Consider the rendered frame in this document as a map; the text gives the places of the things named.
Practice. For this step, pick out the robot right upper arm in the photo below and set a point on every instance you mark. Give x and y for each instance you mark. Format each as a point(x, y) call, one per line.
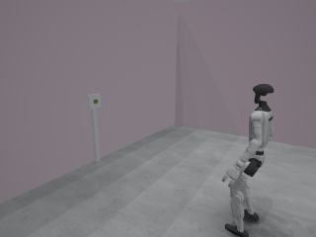
point(272, 129)

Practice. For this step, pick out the panel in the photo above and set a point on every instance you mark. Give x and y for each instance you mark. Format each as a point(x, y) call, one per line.
point(93, 110)

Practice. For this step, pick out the humanoid robot torso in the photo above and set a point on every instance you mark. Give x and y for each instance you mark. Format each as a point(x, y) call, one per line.
point(266, 131)

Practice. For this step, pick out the left robot hand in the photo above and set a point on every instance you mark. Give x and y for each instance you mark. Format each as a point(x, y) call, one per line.
point(234, 175)

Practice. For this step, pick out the left robot forearm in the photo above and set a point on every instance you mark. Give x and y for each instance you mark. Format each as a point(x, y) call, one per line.
point(249, 152)

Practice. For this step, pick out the robot left upper arm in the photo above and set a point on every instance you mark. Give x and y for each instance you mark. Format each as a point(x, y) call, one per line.
point(257, 119)

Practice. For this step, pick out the right robot foot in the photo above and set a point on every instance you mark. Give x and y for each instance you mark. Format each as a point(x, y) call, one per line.
point(253, 216)

